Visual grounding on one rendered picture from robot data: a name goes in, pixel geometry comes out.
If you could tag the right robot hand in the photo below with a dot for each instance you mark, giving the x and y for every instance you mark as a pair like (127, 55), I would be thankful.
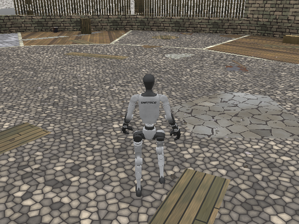
(176, 133)

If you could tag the robot right upper arm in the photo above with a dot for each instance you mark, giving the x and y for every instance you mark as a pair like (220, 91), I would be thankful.
(166, 106)

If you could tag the robot left thigh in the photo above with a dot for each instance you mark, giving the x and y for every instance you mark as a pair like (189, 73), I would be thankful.
(137, 139)

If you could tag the robot right forearm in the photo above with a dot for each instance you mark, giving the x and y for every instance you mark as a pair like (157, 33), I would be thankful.
(173, 124)

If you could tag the robot left upper arm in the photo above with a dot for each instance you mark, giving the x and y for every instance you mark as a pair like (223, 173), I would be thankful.
(131, 106)

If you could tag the robot left forearm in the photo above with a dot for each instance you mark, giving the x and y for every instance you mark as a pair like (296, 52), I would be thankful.
(126, 122)

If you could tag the robot right shin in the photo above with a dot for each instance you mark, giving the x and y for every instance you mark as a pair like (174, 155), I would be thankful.
(161, 162)

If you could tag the left robot hand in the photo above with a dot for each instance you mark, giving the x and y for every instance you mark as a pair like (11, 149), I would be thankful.
(124, 129)

